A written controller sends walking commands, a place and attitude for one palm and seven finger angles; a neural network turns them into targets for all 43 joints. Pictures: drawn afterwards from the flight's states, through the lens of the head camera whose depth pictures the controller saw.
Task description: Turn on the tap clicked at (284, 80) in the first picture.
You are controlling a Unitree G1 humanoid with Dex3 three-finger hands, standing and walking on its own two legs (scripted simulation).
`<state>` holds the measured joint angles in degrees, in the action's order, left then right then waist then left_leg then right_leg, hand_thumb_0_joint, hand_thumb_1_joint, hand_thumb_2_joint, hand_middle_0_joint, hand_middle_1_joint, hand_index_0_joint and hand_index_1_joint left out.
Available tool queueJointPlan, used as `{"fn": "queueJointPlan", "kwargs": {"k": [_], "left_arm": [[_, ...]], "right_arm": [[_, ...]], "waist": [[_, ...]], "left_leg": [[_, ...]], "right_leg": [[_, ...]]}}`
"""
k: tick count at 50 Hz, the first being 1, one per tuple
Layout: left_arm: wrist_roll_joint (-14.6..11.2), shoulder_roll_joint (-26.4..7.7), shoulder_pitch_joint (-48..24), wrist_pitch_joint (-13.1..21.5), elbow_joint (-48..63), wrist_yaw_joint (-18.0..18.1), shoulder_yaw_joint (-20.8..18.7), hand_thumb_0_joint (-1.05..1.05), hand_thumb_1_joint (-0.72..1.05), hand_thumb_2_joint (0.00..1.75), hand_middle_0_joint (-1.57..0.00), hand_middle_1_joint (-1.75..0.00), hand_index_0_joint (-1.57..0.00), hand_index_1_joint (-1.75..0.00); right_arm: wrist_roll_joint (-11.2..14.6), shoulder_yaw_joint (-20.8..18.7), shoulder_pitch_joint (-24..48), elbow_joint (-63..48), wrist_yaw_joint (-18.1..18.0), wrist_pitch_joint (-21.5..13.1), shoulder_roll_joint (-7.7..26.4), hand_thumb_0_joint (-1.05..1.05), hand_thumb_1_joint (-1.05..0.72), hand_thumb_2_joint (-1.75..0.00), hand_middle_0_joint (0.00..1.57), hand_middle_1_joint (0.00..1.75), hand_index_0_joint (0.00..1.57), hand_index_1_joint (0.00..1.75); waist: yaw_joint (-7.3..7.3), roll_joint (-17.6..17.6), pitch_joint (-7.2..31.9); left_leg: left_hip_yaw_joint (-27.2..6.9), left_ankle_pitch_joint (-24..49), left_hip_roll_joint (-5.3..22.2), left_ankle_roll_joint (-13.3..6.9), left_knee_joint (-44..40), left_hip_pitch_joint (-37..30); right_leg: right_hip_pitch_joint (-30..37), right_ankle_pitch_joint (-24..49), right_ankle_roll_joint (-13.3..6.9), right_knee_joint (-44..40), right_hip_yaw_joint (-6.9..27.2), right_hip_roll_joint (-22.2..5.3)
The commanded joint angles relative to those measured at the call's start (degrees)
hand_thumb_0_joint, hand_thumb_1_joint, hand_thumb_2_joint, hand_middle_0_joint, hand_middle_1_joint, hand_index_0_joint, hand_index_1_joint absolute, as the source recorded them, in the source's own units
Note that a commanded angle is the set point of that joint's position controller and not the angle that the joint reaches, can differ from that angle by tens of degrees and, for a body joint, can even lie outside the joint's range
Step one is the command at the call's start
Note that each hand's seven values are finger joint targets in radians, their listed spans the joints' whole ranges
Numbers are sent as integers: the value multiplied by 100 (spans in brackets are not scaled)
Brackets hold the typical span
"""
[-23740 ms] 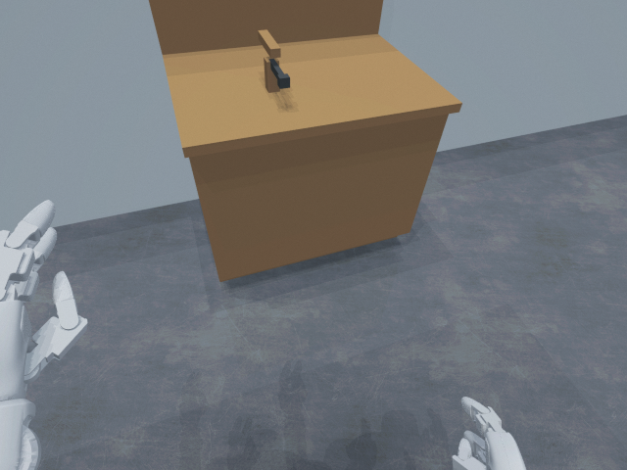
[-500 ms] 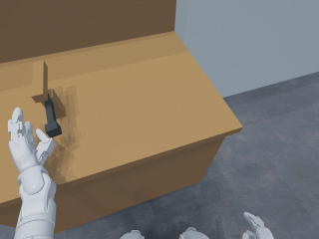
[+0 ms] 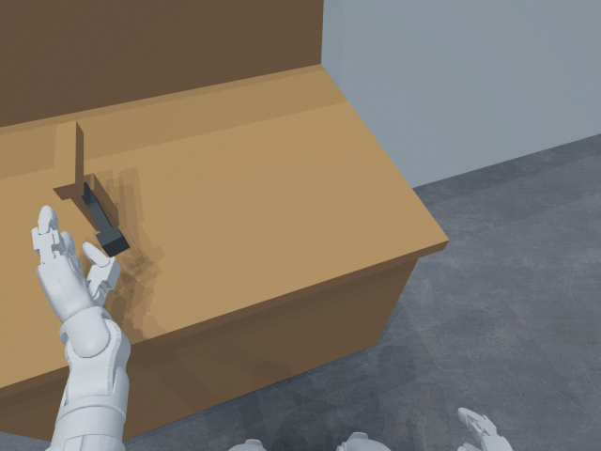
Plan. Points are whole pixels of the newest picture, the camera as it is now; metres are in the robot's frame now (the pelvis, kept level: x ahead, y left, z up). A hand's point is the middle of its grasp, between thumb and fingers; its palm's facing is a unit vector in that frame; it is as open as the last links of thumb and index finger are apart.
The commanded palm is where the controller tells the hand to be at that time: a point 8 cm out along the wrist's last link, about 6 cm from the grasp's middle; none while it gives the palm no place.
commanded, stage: push the lever round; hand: left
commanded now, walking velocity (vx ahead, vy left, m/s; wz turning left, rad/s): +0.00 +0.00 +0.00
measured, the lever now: (113, 241) +0.37 +0.27 +0.06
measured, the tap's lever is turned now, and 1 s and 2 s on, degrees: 17 42 69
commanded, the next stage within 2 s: none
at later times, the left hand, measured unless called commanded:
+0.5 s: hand (139, 253) +0.36 +0.24 +0.05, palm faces +0.70 -0.71 -0.08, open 7.6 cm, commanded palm +0.31 +0.25 +0.05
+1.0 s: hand (162, 241) +0.38 +0.21 +0.05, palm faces +0.78 -0.62 -0.09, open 7.6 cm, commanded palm +0.34 +0.23 +0.05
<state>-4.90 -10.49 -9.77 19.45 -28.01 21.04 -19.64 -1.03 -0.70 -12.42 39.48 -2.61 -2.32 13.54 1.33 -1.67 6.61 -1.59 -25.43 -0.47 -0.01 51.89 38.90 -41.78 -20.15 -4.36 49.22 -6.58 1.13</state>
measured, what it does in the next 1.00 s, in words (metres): stands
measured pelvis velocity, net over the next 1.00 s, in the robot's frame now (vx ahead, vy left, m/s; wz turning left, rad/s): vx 0.00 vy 0.00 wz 0.01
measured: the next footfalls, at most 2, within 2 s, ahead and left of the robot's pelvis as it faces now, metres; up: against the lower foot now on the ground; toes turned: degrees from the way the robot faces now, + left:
none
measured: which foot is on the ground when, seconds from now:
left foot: down 0.00-1.00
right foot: down 0.00-1.00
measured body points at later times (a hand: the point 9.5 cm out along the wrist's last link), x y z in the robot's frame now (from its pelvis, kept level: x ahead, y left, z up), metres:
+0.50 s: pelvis +0.00 +0.00 +0.00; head +0.05 +0.00 +0.45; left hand +0.32 +0.27 +0.06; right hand +0.14 -0.24 -0.12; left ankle +0.00 +0.12 -0.69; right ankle +0.04 -0.07 -0.69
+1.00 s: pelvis +0.00 +0.00 +0.00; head +0.05 -0.01 +0.45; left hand +0.34 +0.24 +0.06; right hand +0.13 -0.25 -0.13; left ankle +0.00 +0.12 -0.69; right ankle +0.04 -0.07 -0.69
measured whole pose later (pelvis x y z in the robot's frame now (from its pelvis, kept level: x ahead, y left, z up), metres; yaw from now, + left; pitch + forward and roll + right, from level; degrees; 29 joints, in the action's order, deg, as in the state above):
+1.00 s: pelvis +0.00 +0.00 +0.00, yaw +1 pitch +13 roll +0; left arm 4.1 -1.4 -20.9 15.6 -35.6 45.5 -15.0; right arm -4.2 -2.2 -11.1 42.3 -0.4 0.4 11.8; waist 2.1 -1.6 8.2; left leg -2.1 -25.1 -0.6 0.4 51.5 39.4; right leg -42.2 -20.2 -4.7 49.1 -7.0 1.0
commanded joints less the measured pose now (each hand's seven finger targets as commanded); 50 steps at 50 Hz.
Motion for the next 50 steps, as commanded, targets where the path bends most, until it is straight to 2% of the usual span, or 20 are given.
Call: {"fn": "queueJointPlan", "kwargs": {"k": [1,10,13,17,18,20,23,26,27,32,33,34,37,38,39,41,43,46,48,50], "left_arm": [[136,-928,-1329,405,1395,208,18,0,90,90,-15,-15,-15,-15],[340,-633,-1832,317,1192,688,291,0,90,90,-15,-15,-15,-15],[460,-726,-1866,295,1210,868,175,0,90,90,-15,-15,-15,-15],[561,-322,-1975,274,1368,1092,554,0,90,90,-15,-15,-15,-15],[606,-424,-1807,230,1275,1176,399,0,90,90,-15,-15,-15,-15],[623,-177,-2086,185,1188,1279,633,0,90,90,-15,-15,-15,-15],[705,-259,-1990,144,1149,1473,480,0,90,90,-15,-15,-15,-15],[787,17,-2320,108,1069,1612,751,0,90,90,-15,-15,-15,-15],[804,13,-2337,87,972,1669,729,0,90,90,-15,-15,-15,-15],[894,76,-2645,29,734,1906,695,0,90,90,-15,-15,-15,-15],[940,-184,-2616,8,701,1968,433,0,90,90,-15,-15,-15,-15],[934,113,-2706,3,744,1980,697,0,90,90,-15,-15,-15,-15],[948,144,-2708,-7,668,2117,645,0,90,90,-15,-15,-15,-15],[987,-59,-2616,-30,610,2172,423,0,90,90,-15,-15,-15,-15],[982,217,-2701,-31,660,2182,662,0,90,90,-15,-15,-15,-15],[1009,306,-2801,-29,640,2249,735,0,90,90,-15,-15,-15,-15],[1049,125,-2749,-62,484,2351,513,0,90,90,-15,-15,-15,-15],[1071,390,-2997,-32,553,2422,754,0,90,90,-15,-15,-15,-15],[1092,26,-2976,-86,288,2510,352,0,90,90,-15,-15,-15,-15],[1118,227,-3417,-77,287,2526,605,0,90,90,-15,-15,-15,-15]], "right_arm": [[-14,-269,151,-722,-19,-200,742,0,-90,-90,20,30,20,30],[-61,-255,261,-659,-24,-150,727,0,-90,-90,20,30,20,30],[-93,-271,264,-640,-38,-131,729,0,-90,-90,20,30,20,30],[-131,-283,271,-649,15,-112,671,0,-90,-90,20,30,20,30],[-146,-301,238,-633,16,-92,694,0,-90,-90,20,30,20,30],[-147,-297,291,-622,34,-72,667,0,-90,-90,20,30,20,30],[-175,-315,310,-610,37,-48,679,0,-90,-90,20,30,20,30],[-187,-306,348,-596,65,-33,630,0,-90,-90,20,30,20,30],[-191,-304,347,-587,65,-31,638,0,-90,-90,20,30,20,30],[-232,-311,366,-524,69,-7,605,0,-90,-90,20,30,20,30],[-237,-323,336,-491,53,18,629,0,-90,-90,20,30,20,30],[-237,-316,360,-525,75,31,590,0,-90,-90,20,30,20,30],[-277,-331,318,-511,113,30,576,0,-90,-90,20,30,20,30],[-282,-353,304,-462,106,52,598,0,-90,-90,20,30,20,30],[-283,-338,279,-487,135,65,562,0,-90,-90,20,30,20,30],[-301,-349,294,-481,170,60,559,0,-90,-90,20,30,20,30],[-316,-373,299,-426,163,68,591,0,-90,-90,20,30,20,30],[-323,-370,353,-448,190,62,540,0,-90,-90,20,30,20,30],[-334,-373,357,-381,165,73,577,0,-90,-90,20,30,20,30],[-314,-352,390,-386,159,86,529,0,-90,-90,20,30,20,30]], "waist": [[4,-28,1710],[146,108,1422],[59,-51,1581],[90,-169,1821],[20,-133,1845],[148,96,1762],[50,7,1759],[140,68,1727],[142,214,1693],[150,145,1804],[86,49,1834],[150,23,1868],[117,147,2008],[69,61,2040],[110,66,2039],[135,131,2017],[109,229,1882],[187,236,1902],[129,307,1790],[266,322,1754]], "left_leg": [[-77,1155,-120,-116,-679,-134],[-120,850,-116,-120,-697,-107],[-161,918,-114,-93,-731,-197],[-158,1333,-97,-36,-676,-396],[-195,1415,-87,-26,-677,-404],[-176,1314,-79,-41,-645,-349],[-186,1309,-78,-29,-676,-332],[-186,1239,-64,-17,-685,-349],[-200,1185,-66,-26,-694,-289],[-151,1142,-92,-45,-663,-267],[-178,1208,-78,-12,-697,-255],[-165,1263,-84,-15,-680,-309],[-116,1407,-93,-21,-639,-267],[-132,1471,-75,1,-636,-275],[-134,1590,-80,12,-650,-318],[-110,1533,-70,-2,-627,-309],[-131,1422,-59,-13,-650,-208],[-72,1320,-69,-38,-616,-216],[-86,1116,-79,-55,-643,-44],[-53,940,-89,-80,-638,-21]], "right_leg": [[1804,1098,285,-735,692,-148],[1497,679,291,-813,662,-172],[1518,687,254,-771,628,-148],[1557,1084,237,-659,563,-147],[1553,1116,223,-632,539,-123],[1490,1061,259,-668,544,-148],[1517,1011,235,-676,543,-134],[1430,913,242,-680,520,-147],[1443,858,242,-696,519,-145],[1479,843,250,-735,561,-165],[1531,882,226,-722,551,-159],[1509,935,237,-700,540,-170],[1672,1171,248,-696,556,-175],[1675,1216,231,-678,551,-165],[1699,1327,230,-650,522,-178],[1657,1286,241,-671,517,-177],[1652,1184,243,-736,534,-166],[1627,1109,265,-767,559,-197],[1629,894,272,-836,599,-203],[1578,691,298,-903,649,-254]]}}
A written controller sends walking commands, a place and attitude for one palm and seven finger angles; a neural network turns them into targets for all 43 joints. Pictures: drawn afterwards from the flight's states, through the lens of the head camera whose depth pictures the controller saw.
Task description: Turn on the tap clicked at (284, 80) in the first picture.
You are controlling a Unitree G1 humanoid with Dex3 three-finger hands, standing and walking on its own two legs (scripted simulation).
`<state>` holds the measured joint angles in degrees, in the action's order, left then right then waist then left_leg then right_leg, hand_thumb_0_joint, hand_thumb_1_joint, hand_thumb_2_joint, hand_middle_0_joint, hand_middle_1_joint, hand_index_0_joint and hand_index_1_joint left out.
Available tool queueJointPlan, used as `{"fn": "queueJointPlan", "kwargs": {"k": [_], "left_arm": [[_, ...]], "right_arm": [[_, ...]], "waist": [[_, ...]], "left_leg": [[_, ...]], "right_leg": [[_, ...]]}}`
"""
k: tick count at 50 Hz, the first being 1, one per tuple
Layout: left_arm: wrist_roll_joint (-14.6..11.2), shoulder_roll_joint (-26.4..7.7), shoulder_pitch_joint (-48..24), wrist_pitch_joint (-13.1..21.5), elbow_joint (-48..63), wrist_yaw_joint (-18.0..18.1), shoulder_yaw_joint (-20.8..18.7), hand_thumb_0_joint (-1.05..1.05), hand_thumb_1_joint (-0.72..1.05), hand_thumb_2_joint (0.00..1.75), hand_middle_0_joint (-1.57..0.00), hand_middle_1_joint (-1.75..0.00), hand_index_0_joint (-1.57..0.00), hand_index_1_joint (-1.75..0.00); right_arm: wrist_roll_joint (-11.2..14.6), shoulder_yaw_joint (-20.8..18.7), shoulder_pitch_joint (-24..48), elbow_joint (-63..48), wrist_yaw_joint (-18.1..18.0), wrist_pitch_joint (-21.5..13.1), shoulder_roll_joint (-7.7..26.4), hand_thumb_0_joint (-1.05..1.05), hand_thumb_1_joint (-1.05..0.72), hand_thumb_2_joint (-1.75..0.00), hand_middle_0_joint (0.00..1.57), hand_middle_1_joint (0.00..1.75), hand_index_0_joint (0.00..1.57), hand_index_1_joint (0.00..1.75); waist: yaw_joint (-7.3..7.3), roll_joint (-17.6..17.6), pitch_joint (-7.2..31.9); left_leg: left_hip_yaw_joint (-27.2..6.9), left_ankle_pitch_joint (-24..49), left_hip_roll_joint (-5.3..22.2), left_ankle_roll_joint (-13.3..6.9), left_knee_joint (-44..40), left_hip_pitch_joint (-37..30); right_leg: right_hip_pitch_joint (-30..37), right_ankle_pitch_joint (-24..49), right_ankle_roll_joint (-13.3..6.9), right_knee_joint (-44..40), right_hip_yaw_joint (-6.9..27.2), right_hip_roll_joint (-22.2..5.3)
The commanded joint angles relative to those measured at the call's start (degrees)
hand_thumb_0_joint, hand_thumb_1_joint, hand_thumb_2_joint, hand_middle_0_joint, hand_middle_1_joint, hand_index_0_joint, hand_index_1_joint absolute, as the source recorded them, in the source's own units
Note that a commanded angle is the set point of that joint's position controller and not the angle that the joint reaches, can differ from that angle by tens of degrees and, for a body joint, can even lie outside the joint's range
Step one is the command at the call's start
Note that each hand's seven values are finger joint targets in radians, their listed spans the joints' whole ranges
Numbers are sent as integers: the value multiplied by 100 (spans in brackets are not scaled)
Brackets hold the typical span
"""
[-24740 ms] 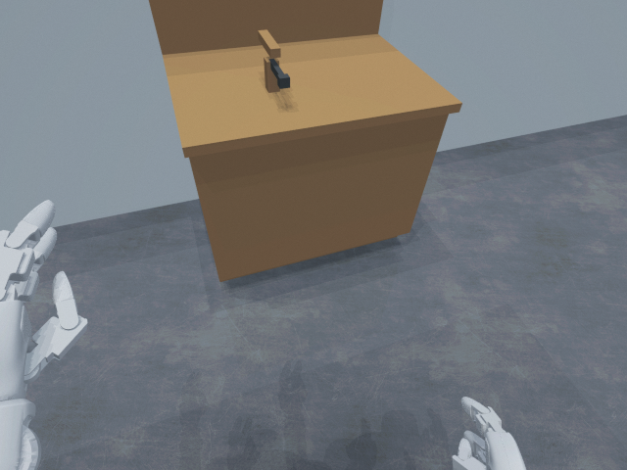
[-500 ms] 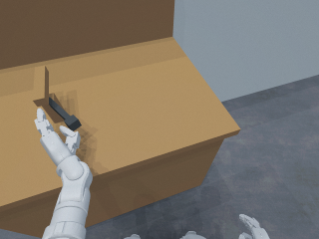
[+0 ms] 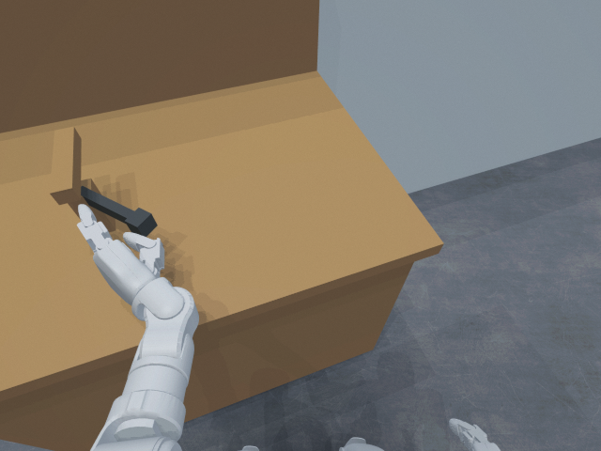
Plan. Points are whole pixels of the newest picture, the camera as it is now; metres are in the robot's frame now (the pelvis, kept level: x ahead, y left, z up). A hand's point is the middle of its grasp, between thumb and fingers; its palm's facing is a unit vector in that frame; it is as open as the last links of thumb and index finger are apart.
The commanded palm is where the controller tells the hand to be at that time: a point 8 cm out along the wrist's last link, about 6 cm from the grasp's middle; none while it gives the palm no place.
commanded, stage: push the lever round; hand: left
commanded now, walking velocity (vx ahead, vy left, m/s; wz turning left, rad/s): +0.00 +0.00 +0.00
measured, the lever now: (141, 223) +0.41 +0.24 +0.06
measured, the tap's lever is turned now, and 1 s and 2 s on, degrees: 42 69 86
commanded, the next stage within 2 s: lift the hand up off the lever in 1.22 s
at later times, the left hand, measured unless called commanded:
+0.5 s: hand (175, 225) +0.42 +0.20 +0.05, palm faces +0.82 -0.55 -0.13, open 7.7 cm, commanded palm +0.37 +0.21 +0.05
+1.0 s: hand (184, 215) +0.44 +0.19 +0.04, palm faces +0.85 -0.50 -0.15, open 8.1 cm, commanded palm +0.39 +0.20 +0.05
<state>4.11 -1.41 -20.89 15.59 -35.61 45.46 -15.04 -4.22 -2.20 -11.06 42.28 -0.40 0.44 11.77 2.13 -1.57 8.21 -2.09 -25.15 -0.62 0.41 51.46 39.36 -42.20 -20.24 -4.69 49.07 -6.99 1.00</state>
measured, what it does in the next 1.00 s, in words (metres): stands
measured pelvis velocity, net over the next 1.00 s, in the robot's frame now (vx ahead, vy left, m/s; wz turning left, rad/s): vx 0.00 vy -0.02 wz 0.01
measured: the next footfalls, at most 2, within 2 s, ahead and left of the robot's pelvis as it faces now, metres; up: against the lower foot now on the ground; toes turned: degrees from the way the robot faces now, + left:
none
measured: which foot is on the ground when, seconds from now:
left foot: down 0.00-1.00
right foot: down 0.00-1.00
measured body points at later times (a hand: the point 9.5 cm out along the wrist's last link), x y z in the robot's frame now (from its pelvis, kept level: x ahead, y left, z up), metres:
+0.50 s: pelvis +0.00 -0.01 +0.00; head +0.06 -0.02 +0.44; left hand +0.37 +0.22 +0.05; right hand +0.10 -0.26 -0.14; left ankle +0.00 +0.12 -0.69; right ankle +0.04 -0.07 -0.69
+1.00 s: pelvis +0.00 -0.02 -0.01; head +0.07 -0.02 +0.44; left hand +0.39 +0.21 +0.06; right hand +0.08 -0.27 -0.14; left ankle +0.00 +0.12 -0.69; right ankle +0.04 -0.07 -0.69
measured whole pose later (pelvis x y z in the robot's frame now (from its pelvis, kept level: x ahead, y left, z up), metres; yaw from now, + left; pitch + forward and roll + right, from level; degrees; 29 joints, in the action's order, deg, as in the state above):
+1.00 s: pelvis +0.00 -0.02 -0.01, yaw +0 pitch +18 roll +0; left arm 10.1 -3.0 -39.3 13.6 -53.0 55.9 -25.8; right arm -7.0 -3.0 -13.6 44.9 2.6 -0.6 11.4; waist 5.7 -1.6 10.2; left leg -2.9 -24.9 0.1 1.7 52.6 45.4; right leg -48.3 -20.3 -6.1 50.4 -7.9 1.6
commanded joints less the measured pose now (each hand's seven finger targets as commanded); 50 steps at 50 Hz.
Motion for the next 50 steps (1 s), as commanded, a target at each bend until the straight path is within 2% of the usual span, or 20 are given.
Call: {"fn": "queueJointPlan", "kwargs": {"k": [1,3,4,8,11,13,14,17,18,21,23,26,28,32,33,34,42,43,45,50], "left_arm": [[240,-679,-2439,315,985,117,140,0,90,90,-15,-15,-15,-15],[297,-925,-2387,305,915,198,-129,0,90,90,-15,-15,-15,-15],[290,-692,-2543,300,912,198,82,0,90,90,-15,-15,-15,-15],[319,-928,-2680,265,619,346,-253,0,90,90,-15,-15,-15,-15],[305,-749,-2824,220,467,391,-149,0,90,90,-15,-15,-15,-15],[347,-1063,-2785,168,263,463,-503,0,90,90,-15,-15,-15,-15],[349,-856,-3040,182,371,473,-300,0,90,90,-15,-15,-15,-15],[414,-850,-3208,157,221,540,-331,0,90,90,-15,-15,-15,-15],[465,-1092,-3039,127,112,588,-620,0,90,90,-15,-15,-15,-15],[507,-810,-3448,139,75,634,-353,0,90,90,-15,-15,-15,-15],[523,-1081,-3310,128,-30,703,-687,0,90,90,-15,-15,-15,-15],[548,-770,-3707,122,-121,742,-418,0,90,90,-15,-15,-15,-15],[573,-1109,-3596,80,-254,823,-800,0,90,90,-15,-15,-15,-15],[629,-794,-3797,29,-312,868,-530,0,90,90,-15,-15,-15,-15],[648,-1029,-3690,-6,-407,902,-791,0,90,90,-15,-15,-15,-15],[638,-861,-3816,-18,-402,886,-627,0,90,90,-15,-15,-15,-15],[759,-1114,-4159,60,-545,943,-778,0,90,90,-15,-15,-15,-15],[799,-1309,-4116,78,-463,973,-955,0,90,90,-15,-15,-15,-15],[838,-996,-4244,81,-513,964,-654,0,90,90,-15,-15,-15,-15],[850,-1195,-4404,116,-544,992,-810,0,90,90,-15,-15,-15,-15]], "right_arm": [[-10,-191,248,-650,-61,-207,705,0,-90,-90,20,30,20,30],[-31,-216,230,-588,-77,-196,725,0,-90,-90,20,30,20,30],[-31,-191,224,-613,-56,-188,688,0,-90,-90,20,30,20,30],[-72,-218,162,-531,-53,-182,718,0,-90,-90,20,30,20,30],[-81,-205,135,-567,-18,-174,678,0,-90,-90,20,30,20,30],[-88,-226,71,-497,-29,-149,720,0,-90,-90,20,30,20,30],[-96,-207,52,-532,-3,-137,693,0,-90,-90,20,30,20,30],[-118,-216,-9,-502,39,-139,690,0,-90,-90,20,30,20,30],[-134,-247,-30,-459,35,-128,716,0,-90,-90,20,30,20,30],[-150,-230,-77,-456,88,-135,680,0,-90,-90,20,30,20,30],[-165,-267,-124,-406,93,-145,722,0,-90,-90,20,30,20,30],[-184,-252,-182,-380,145,-162,696,0,-90,-90,20,30,20,30],[-202,-275,-220,-338,146,-170,748,0,-90,-90,20,30,20,30],[-229,-266,-296,-327,212,-188,700,0,-90,-90,20,30,20,30],[-237,-292,-329,-278,205,-181,743,0,-90,-90,20,30,20,30],[-230,-270,-327,-311,220,-184,712,0,-90,-90,20,30,20,30],[-246,-281,-419,-270,232,-229,713,0,-90,-90,20,30,20,30],[-255,-307,-446,-242,227,-227,747,0,-90,-90,20,30,20,30],[-264,-283,-450,-249,260,-234,692,0,-90,-90,20,30,20,30],[-273,-296,-518,-243,265,-246,713,0,-90,-90,20,30,20,30]], "waist": [[181,247,1553],[108,92,1690],[180,9,1732],[169,190,1879],[210,247,1968],[163,294,1934],[247,276,1999],[279,300,1994],[177,92,2012],[326,224,2013],[238,193,2084],[381,235,2087],[286,138,2146],[389,248,2198],[316,160,2179],[399,226,2132],[443,364,2205],[360,94,2300],[455,10,2251],[470,131,2366]], "left_leg": [[3,824,-84,-120,-618,-37],[-7,874,-87,-119,-588,-28],[2,915,-95,-116,-589,-76],[4,924,-93,-122,-522,24],[59,953,-114,-127,-492,109],[46,962,-98,-126,-488,208],[56,1038,-103,-131,-485,141],[64,1053,-97,-134,-457,180],[58,1065,-96,-124,-448,184],[62,1002,-94,-135,-431,200],[41,995,-94,-134,-419,234],[48,1046,-85,-134,-413,179],[42,1024,-96,-138,-404,262],[73,1178,-88,-137,-400,196],[35,1176,-80,-125,-413,225],[62,1134,-88,-143,-402,247],[93,922,-97,-179,-362,441],[89,1003,-94,-164,-367,384],[100,1089,-82,-160,-360,280],[95,1037,-87,-168,-332,390]], "right_leg": [[1585,583,325,-910,695,-240],[1630,646,306,-882,718,-222],[1620,704,311,-857,694,-248],[1657,759,336,-857,717,-232],[1757,860,369,-865,755,-271],[1775,902,368,-872,775,-268],[1780,1023,383,-836,751,-288],[1744,1067,388,-838,737,-284],[1702,1059,364,-808,735,-253],[1627,986,390,-812,705,-270],[1630,969,376,-801,705,-236],[1520,1005,386,-758,639,-236],[1547,995,376,-750,661,-220],[1593,1231,392,-737,602,-228],[1547,1189,370,-714,598,-207],[1531,1174,397,-733,608,-225],[1632,1061,445,-824,740,-274],[1616,1135,408,-757,727,-248],[1493,1204,397,-708,649,-231],[1584,1235,426,-701,694,-246]]}}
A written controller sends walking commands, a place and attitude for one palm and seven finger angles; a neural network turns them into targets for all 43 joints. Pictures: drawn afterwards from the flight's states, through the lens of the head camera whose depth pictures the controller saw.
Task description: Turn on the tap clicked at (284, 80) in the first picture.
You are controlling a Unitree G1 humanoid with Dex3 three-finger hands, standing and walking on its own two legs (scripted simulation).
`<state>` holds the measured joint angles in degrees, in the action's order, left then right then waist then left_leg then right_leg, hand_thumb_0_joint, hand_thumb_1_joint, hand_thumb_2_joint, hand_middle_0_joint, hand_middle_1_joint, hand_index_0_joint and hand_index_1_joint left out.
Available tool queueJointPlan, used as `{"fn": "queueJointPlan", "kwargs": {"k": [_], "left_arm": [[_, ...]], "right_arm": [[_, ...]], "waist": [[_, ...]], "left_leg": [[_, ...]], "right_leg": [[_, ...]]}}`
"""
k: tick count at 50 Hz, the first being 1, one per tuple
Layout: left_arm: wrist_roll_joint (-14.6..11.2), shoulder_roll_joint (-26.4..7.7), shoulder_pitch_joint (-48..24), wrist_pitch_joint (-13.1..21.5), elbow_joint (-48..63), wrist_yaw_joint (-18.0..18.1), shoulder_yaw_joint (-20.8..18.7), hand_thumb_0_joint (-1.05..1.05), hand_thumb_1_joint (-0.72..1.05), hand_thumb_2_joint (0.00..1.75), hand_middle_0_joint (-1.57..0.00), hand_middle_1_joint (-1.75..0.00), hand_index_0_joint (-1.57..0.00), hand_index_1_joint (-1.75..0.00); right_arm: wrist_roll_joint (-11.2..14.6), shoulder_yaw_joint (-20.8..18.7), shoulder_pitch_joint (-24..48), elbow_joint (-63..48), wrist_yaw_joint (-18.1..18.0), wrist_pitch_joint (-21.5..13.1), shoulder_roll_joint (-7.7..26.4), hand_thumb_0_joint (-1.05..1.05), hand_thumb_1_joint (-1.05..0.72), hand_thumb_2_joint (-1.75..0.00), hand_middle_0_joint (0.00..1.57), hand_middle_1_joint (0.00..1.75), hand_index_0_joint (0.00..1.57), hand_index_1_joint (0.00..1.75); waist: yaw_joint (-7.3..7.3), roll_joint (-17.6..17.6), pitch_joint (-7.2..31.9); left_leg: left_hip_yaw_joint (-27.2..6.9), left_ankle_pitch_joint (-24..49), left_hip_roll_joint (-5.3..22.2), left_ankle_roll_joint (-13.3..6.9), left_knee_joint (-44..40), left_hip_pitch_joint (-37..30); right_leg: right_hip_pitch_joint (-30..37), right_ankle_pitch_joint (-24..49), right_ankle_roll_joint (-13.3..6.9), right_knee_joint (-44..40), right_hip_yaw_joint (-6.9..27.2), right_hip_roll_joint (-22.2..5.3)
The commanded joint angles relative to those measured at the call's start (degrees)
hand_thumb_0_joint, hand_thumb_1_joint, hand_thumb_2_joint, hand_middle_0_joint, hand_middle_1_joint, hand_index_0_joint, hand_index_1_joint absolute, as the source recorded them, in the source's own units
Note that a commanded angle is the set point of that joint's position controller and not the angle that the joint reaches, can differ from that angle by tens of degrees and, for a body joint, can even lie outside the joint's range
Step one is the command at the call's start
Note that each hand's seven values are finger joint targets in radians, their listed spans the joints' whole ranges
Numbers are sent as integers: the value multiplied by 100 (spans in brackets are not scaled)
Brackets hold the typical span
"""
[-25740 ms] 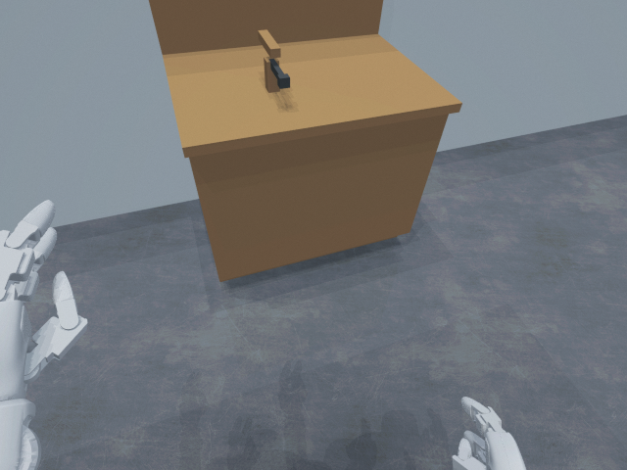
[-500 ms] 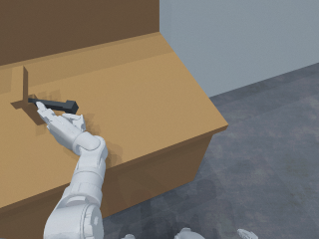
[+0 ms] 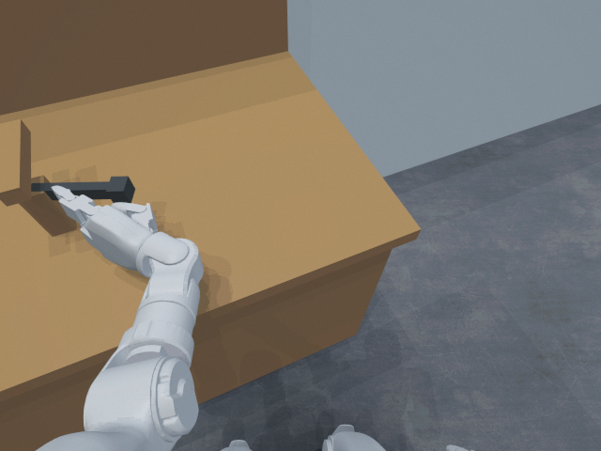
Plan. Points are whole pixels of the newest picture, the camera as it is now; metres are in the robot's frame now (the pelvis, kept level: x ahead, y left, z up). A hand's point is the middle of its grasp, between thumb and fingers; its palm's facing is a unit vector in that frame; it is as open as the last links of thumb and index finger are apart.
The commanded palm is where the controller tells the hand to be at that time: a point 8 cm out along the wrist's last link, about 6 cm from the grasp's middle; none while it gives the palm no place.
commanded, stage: push the lever round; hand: left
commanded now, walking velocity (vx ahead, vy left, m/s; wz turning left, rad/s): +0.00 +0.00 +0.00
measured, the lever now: (121, 190) +0.47 +0.24 +0.06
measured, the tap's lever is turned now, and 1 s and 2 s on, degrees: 69 86 86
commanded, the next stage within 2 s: lift the hand up off the lever in 0.22 s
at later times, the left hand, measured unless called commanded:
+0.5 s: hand (145, 198) +0.46 +0.21 +0.06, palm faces +0.85 -0.50 -0.13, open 8.1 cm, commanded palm +0.40 +0.22 +0.07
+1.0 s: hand (140, 193) +0.45 +0.21 +0.08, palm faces +0.83 -0.55 -0.12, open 7.8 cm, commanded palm +0.39 +0.21 +0.09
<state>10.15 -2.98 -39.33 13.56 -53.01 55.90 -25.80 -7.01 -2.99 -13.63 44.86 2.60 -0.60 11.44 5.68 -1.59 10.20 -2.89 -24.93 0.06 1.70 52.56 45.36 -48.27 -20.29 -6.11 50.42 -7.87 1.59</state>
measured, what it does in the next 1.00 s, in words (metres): stands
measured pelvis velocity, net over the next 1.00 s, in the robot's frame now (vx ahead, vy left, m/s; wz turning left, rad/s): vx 0.01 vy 0.01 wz -0.01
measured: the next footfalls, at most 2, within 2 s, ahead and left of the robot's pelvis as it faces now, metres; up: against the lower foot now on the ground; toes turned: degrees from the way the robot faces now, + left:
none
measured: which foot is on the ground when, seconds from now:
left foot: down 0.00-1.00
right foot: down 0.00-1.00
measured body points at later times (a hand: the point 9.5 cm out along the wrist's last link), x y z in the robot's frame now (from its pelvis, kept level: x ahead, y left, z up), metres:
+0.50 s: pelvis -0.01 +0.00 +0.00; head +0.07 -0.01 +0.44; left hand +0.41 +0.23 +0.07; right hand +0.04 -0.26 -0.14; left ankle +0.00 +0.14 -0.68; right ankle +0.04 -0.05 -0.68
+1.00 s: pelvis +0.01 +0.01 +0.01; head +0.07 +0.00 +0.46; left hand +0.41 +0.23 +0.09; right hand +0.08 -0.24 -0.12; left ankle +0.00 +0.14 -0.68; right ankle +0.04 -0.05 -0.68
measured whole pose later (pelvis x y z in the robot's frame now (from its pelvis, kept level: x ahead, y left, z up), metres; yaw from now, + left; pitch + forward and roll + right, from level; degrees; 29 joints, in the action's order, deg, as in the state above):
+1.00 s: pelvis +0.01 +0.01 +0.01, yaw -1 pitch +16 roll +0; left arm 8.4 -2.4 -38.4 10.4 -49.6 54.1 -24.3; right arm -6.6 -3.1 -15.4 44.6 3.7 -1.0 11.5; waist 5.4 -2.2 10.0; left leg -2.1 -24.3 0.0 0.8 48.7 40.3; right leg -43.1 -19.3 -5.1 46.2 -6.9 1.7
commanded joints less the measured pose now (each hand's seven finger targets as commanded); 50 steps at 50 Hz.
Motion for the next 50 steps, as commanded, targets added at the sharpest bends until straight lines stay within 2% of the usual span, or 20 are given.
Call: {"fn": "queueJointPlan", "kwargs": {"k": [1,3,7,9,13,16,18,24,26,28,31,33,37,38,42,43,44,47,48,50], "left_arm": [[240,-941,-2613,319,1173,-61,356,0,90,90,-15,-15,-15,-15],[252,-1284,-2652,311,994,-31,59,0,90,90,-15,-15,-15,-15],[288,-1186,-2848,354,965,-42,227,0,90,90,-15,-15,-15,-15],[331,-1284,-2991,352,852,-22,158,0,90,90,-15,-15,-15,-15],[331,-1740,-2890,349,733,-2,-217,0,90,90,-15,-15,-15,-15],[330,-1704,-3110,333,580,-34,-99,0,90,90,-15,-15,-15,-15],[321,-2011,-3097,376,746,-25,-344,0,90,90,-15,-15,-15,-15],[288,-1724,-2799,340,1000,-57,-126,0,90,90,-15,-15,-15,-15],[205,-1491,-2655,268,952,-81,4,0,90,90,-15,-15,-15,-15],[119,-1397,-2655,215,900,-103,29,0,90,90,-15,-15,-15,-15],[-20,-1185,-2591,175,842,-140,154,0,90,90,-15,-15,-15,-15],[-3,-1453,-2548,169,835,-127,-61,0,90,90,-15,-15,-15,-15],[127,-1141,-2613,224,1140,-109,245,0,90,90,-15,-15,-15,-15],[149,-1269,-2594,226,1204,-79,106,0,90,90,-15,-15,-15,-15],[112,-945,-2484,165,1362,-96,344,0,90,90,-15,-15,-15,-15],[96,-1094,-2377,153,1475,-85,181,0,90,90,-15,-15,-15,-15],[58,-872,-2303,111,1517,-116,363,0,90,90,-15,-15,-15,-15],[-4,-731,-2212,-27,1513,-141,451,0,90,90,-15,-15,-15,-15],[14,-869,-2111,-71,1530,-129,306,0,90,90,-15,-15,-15,-15],[-13,-697,-2148,-126,1714,-139,463,0,90,90,-15,-15,-15,-15]], "right_arm": [[10,-210,-218,-504,-33,-156,730,0,-90,-90,20,30,20,30],[5,-220,-262,-436,-65,-160,790,0,-90,-90,20,30,20,30],[16,-213,-287,-468,-64,-162,757,0,-90,-90,20,30,20,30],[3,-207,-328,-426,-63,-156,776,0,-90,-90,20,30,20,30],[6,-223,-379,-424,-87,-138,826,0,-90,-90,20,30,20,30],[36,-195,-394,-456,-98,-134,815,0,-90,-90,20,30,20,30],[39,-224,-439,-447,-114,-120,850,0,-90,-90,20,30,20,30],[51,-215,-558,-516,-38,-112,840,0,-90,-90,20,30,20,30],[70,-216,-543,-541,-18,-130,833,0,-90,-90,20,30,20,30],[80,-222,-516,-497,-23,-150,857,0,-90,-90,20,30,20,30],[95,-220,-499,-501,-11,-200,856,0,-90,-90,20,30,20,30],[94,-227,-509,-440,-21,-197,896,0,-90,-90,20,30,20,30],[63,-214,-489,-470,43,-206,821,0,-90,-90,20,30,20,30],[44,-230,-502,-438,44,-213,846,0,-90,-90,20,30,20,30],[35,-235,-434,-514,76,-218,804,0,-90,-90,20,30,20,30],[31,-255,-456,-489,65,-204,839,0,-90,-90,20,30,20,30],[39,-237,-447,-531,78,-199,804,0,-90,-90,20,30,20,30],[48,-229,-373,-565,76,-185,798,0,-90,-90,20,30,20,30],[44,-243,-394,-528,62,-174,829,0,-90,-90,20,30,20,30],[50,-226,-367,-577,79,-164,791,0,-90,-90,20,30,20,30]], "waist": [[156,134,2096],[140,195,2009],[212,206,2086],[241,60,2059],[177,151,2205],[278,282,2022],[188,158,2234],[140,-236,2462],[172,40,2280],[190,41,2079],[216,336,1915],[142,216,1844],[123,-134,1955],[91,-167,1965],[79,-5,1998],[23,-137,2067],[23,-61,2091],[32,195,1964],[-46,46,1940],[-35,113,2001]], "left_leg": [[198,919,-163,-305,-416,-169],[184,774,-162,-311,-413,-19],[193,757,-162,-322,-412,-14],[196,757,-158,-329,-399,-9],[211,711,-169,-330,-328,243],[221,547,-164,-334,-332,394],[213,611,-164,-339,-329,334],[238,1013,-149,-323,-495,-137],[240,910,-154,-323,-543,-101],[220,810,-158,-322,-602,-122],[232,689,-169,-337,-674,-173],[203,679,-168,-330,-725,-182],[196,932,-152,-311,-775,-512],[166,1001,-147,-310,-770,-569],[184,1208,-146,-284,-803,-698],[135,1342,-127,-257,-821,-811],[149,1449,-134,-250,-841,-840],[179,1482,-132,-247,-874,-828],[137,1592,-129,-220,-912,-890],[152,1745,-120,-206,-922,-985]], "right_leg": [[2146,1162,589,-884,818,-315],[2129,979,600,-930,876,-322],[2158,959,613,-927,891,-333],[2052,959,601,-879,868,-327],[2318,1116,656,-916,1047,-381],[2279,809,697,-1020,1136,-423],[2417,896,684,-1017,1180,-410],[2484,1443,610,-867,893,-290],[2505,1310,634,-990,878,-281],[2423,1093,621,-1090,881,-267],[2372,773,636,-1237,865,-248],[2361,686,603,-1254,869,-254],[2271,946,535,-1117,721,-205],[2234,1041,520,-1080,687,-186],[2357,1258,516,-1074,627,-177],[2348,1333,484,-1015,589,-160],[2403,1451,485,-988,567,-161],[2517,1550,512,-1074,562,-183],[2518,1610,477,-1043,543,-169],[2579,1745,481,-1037,516,-185]]}}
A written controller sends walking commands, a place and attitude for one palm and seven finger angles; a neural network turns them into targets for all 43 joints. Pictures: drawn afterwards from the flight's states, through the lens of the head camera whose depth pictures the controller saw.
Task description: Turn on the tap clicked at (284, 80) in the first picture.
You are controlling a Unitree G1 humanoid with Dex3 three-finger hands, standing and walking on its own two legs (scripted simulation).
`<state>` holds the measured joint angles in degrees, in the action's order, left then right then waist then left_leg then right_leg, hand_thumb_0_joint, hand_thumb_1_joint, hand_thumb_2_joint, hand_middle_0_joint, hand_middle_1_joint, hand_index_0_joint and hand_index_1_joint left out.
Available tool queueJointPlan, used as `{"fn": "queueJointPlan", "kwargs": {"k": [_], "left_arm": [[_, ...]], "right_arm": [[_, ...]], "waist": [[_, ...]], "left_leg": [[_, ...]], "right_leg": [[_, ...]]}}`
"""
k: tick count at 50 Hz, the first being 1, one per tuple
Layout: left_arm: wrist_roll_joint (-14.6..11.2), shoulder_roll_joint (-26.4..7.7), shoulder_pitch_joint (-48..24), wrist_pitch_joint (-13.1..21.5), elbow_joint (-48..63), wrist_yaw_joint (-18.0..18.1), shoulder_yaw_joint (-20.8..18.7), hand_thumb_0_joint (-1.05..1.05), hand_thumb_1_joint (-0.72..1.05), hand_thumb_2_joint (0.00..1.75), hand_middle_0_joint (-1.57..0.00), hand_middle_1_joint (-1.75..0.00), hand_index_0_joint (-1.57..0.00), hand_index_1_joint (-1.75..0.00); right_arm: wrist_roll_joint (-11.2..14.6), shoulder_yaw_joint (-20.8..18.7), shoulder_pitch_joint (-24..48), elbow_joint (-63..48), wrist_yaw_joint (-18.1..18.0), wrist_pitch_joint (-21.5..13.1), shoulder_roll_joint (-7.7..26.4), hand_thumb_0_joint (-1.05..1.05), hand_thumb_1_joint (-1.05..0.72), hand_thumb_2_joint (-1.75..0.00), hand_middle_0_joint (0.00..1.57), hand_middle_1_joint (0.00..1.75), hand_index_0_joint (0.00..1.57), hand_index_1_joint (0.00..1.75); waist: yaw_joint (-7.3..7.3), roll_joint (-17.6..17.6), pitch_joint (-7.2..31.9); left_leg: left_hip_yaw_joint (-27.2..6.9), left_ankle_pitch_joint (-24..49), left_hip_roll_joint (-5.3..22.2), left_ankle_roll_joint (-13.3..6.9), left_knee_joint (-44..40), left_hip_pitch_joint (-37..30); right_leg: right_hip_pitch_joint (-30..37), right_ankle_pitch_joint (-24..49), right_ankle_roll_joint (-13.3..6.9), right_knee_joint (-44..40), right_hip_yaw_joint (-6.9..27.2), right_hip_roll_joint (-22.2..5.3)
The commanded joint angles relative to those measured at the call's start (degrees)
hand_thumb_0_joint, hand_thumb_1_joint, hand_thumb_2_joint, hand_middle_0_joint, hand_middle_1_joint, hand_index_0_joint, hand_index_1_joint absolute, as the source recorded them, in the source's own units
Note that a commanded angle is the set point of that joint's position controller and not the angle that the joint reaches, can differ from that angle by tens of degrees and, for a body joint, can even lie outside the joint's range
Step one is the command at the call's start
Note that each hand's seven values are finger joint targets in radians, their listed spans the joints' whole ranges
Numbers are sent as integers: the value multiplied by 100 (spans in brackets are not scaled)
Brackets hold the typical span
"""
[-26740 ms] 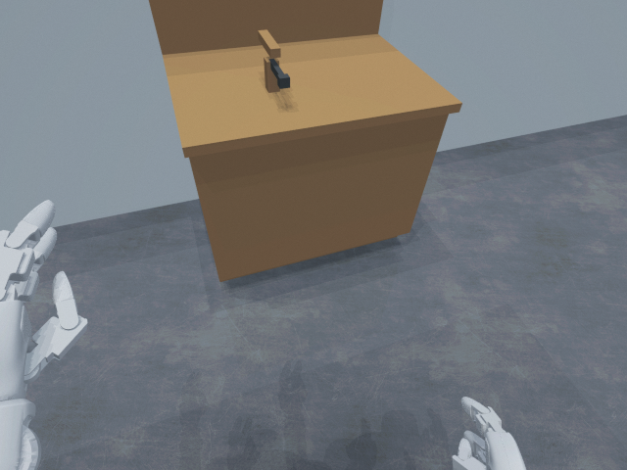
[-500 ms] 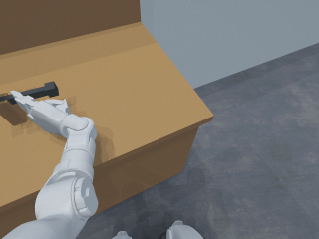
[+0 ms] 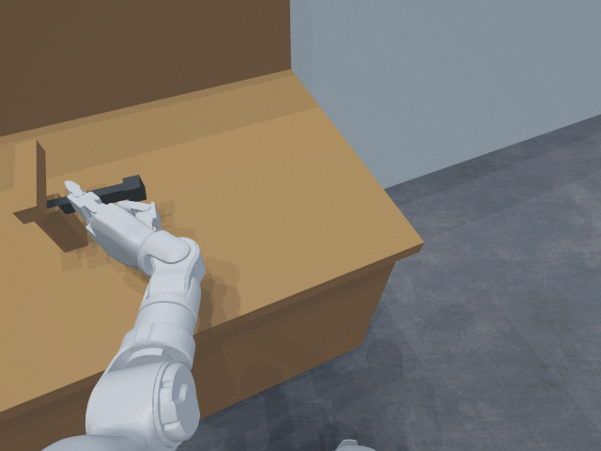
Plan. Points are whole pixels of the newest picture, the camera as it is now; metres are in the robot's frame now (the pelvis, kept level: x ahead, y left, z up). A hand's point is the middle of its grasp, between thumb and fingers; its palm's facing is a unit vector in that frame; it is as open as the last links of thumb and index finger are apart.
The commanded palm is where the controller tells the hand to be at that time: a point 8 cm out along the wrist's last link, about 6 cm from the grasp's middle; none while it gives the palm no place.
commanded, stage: lift the hand up off the lever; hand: left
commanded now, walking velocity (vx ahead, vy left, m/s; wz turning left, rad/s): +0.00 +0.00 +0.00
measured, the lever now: (134, 189) +0.49 +0.24 +0.05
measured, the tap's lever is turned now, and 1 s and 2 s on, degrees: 86 86 86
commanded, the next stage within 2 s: draw the hand back beside the body in 1.72 s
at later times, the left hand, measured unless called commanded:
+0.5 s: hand (143, 212) +0.42 +0.20 +0.09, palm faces +0.83 -0.54 -0.12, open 7.8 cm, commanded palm +0.37 +0.21 +0.09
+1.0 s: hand (130, 210) +0.41 +0.21 +0.11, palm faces +0.84 -0.53 -0.11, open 7.8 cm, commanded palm +0.36 +0.21 +0.11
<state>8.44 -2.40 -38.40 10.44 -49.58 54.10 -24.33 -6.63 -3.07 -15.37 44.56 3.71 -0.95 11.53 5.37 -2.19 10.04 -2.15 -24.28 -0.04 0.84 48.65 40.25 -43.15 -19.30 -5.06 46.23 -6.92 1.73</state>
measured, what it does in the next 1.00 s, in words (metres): stands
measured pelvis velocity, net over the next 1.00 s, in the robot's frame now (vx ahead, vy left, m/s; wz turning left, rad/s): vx -0.01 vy -0.01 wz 0.02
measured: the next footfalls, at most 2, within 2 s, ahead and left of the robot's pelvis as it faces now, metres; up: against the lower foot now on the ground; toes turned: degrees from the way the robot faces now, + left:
none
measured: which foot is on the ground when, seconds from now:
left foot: down 0.00-1.00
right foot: down 0.00-1.00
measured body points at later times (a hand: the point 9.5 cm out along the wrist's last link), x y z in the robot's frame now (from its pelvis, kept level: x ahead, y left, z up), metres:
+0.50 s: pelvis +0.00 +0.00 +0.01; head +0.04 -0.01 +0.46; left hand +0.37 +0.22 +0.10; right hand +0.12 -0.24 -0.12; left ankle -0.01 +0.13 -0.70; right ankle +0.03 -0.06 -0.70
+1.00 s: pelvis -0.01 -0.01 +0.02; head +0.02 -0.02 +0.47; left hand +0.36 +0.23 +0.12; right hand +0.11 -0.25 -0.11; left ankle -0.01 +0.13 -0.70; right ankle +0.03 -0.06 -0.70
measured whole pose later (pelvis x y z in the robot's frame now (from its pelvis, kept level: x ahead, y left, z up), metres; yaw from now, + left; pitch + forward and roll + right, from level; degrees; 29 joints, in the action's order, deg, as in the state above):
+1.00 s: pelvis -0.01 -0.01 +0.02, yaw +1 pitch +10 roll +0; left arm 5.6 -1.5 -33.9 1.9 -39.2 52.3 -19.4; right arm -4.3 -2.6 -11.7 45.0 1.0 -0.2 12.1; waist 2.7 -1.7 7.3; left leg -3.3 -20.6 -0.2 1.4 41.7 31.1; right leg -33.7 -16.4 -5.6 39.7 -7.8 1.8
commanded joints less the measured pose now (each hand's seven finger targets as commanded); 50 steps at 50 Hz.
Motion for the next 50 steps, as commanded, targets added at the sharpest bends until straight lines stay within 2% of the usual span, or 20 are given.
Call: {"fn": "queueJointPlan", "kwargs": {"k": [1,7,8,12,13,17,18,21,23,26,28,32,33,34,38,41,43,46,48,50], "left_arm": [[155,-716,-2189,165,1461,42,339,0,90,90,-15,-15,-15,-15],[209,-534,-2018,48,1784,7,528,0,90,90,-15,-15,-15,-15],[210,-732,-1848,26,1885,15,343,0,90,90,-15,-15,-15,-15],[131,-304,-1917,-108,1976,-57,778,0,90,90,-15,-15,-15,-15],[108,-537,-1746,-138,2005,-50,542,0,90,90,-15,-15,-15,-15],[40,-322,-1772,-261,2039,-84,761,0,90,90,-15,-15,-15,-15],[69,-543,-1720,-291,2036,-69,565,0,90,90,-15,-15,-15,-15],[72,-267,-1936,-321,2109,-84,874,0,90,90,-15,-15,-15,-15],[94,-552,-1867,-309,2146,-44,605,0,90,90,-15,-15,-15,-15],[95,-313,-2029,-316,2201,-44,850,0,90,90,-15,-15,-15,-15],[93,-553,-1785,-369,2186,-24,602,0,90,90,-15,-15,-15,-15],[0,-472,-1850,-546,2141,-45,685,0,90,90,-15,-15,-15,-15],[10,-746,-1680,-578,2166,-22,409,0,90,90,-15,-15,-15,-15],[-6,-526,-1768,-598,2231,-43,628,0,90,90,-15,-15,-15,-15],[14,-951,-1716,-587,2363,-32,302,0,90,90,-15,-15,-15,-15],[28,-632,-1888,-564,2303,-88,670,0,90,90,-15,-15,-15,-15],[32,-868,-1866,-543,2354,-113,512,0,90,90,-15,-15,-15,-15],[-16,-443,-2222,-530,2270,-178,988,0,90,90,-15,-15,-15,-15],[-97,-766,-1975,-527,2235,-173,644,0,90,90,-15,-15,-15,-15],[-156,-727,-2168,-532,2225,-180,710,0,90,90,-15,-15,-15,-15]], "right_arm": [[11,-221,-161,-564,-28,-135,760,0,-90,-90,20,30,20,30],[5,-214,-55,-602,-28,-123,720,0,-90,-90,20,30,20,30],[9,-241,-48,-596,-53,-113,750,0,-90,-90,20,30,20,30],[40,-203,76,-620,-63,-116,700,0,-90,-90,20,30,20,30],[45,-219,84,-611,-89,-108,735,0,-90,-90,20,30,20,30],[84,-175,198,-650,-113,-85,690,0,-90,-90,20,30,20,30],[93,-187,216,-612,-138,-69,723,0,-90,-90,20,30,20,30],[104,-164,314,-633,-132,-82,672,0,-90,-90,20,30,20,30],[93,-185,326,-594,-162,-94,699,0,-90,-90,20,30,20,30],[94,-164,380,-619,-153,-101,661,0,-90,-90,20,30,20,30],[90,-181,383,-600,-180,-91,689,0,-90,-90,20,30,20,30],[147,-130,488,-683,-199,-40,677,0,-90,-90,20,30,20,30],[149,-158,476,-658,-225,-26,701,0,-90,-90,20,30,20,30],[156,-125,500,-701,-216,-23,670,0,-90,-90,20,30,20,30],[182,-145,529,-691,-264,-27,700,0,-90,-90,20,30,20,30],[194,-116,586,-689,-257,-63,661,0,-90,-90,20,30,20,30],[216,-143,616,-649,-294,-76,702,0,-90,-90,20,30,20,30],[230,-106,645,-616,-296,-131,670,0,-90,-90,20,30,20,30],[242,-136,632,-610,-333,-141,720,0,-90,-90,20,30,20,30],[267,-101,669,-627,-340,-134,695,0,-90,-90,20,30,20,30]], "waist": [[-18,192,2013],[-70,184,1918],[-151,159,1993],[-79,208,1839],[-153,219,1843],[-137,331,1747],[-194,193,1671],[-112,276,1610],[-197,302,1640],[-145,263,1726],[-245,239,1823],[-193,456,1677],[-308,318,1691],[-242,307,1637],[-328,485,1654],[-191,511,1431],[-232,382,1422],[-79,227,1267],[-206,306,1384],[-160,352,1410]], "left_leg": [[94,1722,-108,-125,-511,-510],[95,1904,-105,-98,-546,-651],[63,1981,-99,-81,-563,-702],[85,1920,-108,-77,-626,-775],[59,1900,-111,-75,-650,-772],[83,1807,-139,-88,-721,-758],[53,1821,-124,-67,-770,-788],[64,1731,-128,-88,-773,-833],[19,1658,-133,-88,-800,-813],[67,1681,-143,-85,-786,-888],[62,1715,-149,-83,-805,-891],[134,1524,-173,-119,-890,-753],[106,1540,-171,-108,-946,-766],[135,1571,-168,-120,-958,-830],[116,1379,-178,-151,-1003,-704],[142,1194,-177,-173,-1018,-736],[126,1064,-182,-183,-1041,-747],[132,965,-183,-184,-1087,-933],[88,953,-198,-183,-1132,-895],[114,949,-206,-187,-1133,-892]], "right_leg": [[2105,1730,385,-642,435,-198],[2194,1895,369,-666,400,-215],[2265,1923,351,-650,396,-202],[2274,1897,369,-742,390,-231],[2333,1865,360,-765,398,-224],[2446,1861,382,-853,417,-268],[2406,1789,352,-856,401,-254],[2350,1677,371,-916,410,-272],[2375,1554,358,-926,406,-249],[2398,1597,373,-933,424,-272],[2505,1663,365,-939,434,-264],[2702,1703,442,-1110,545,-362],[2756,1628,399,-1111,524,-325],[2736,1708,420,-1134,530,-346],[2915,1562,454,-1253,640,-371],[2729,1272,484,-1358,653,-389],[2692,961,457,-1430,705,-372],[2446,676,432,-1489,643,-349],[2591,655,426,-1511,659,-330],[2631,667,449,-1531,696,-372]]}}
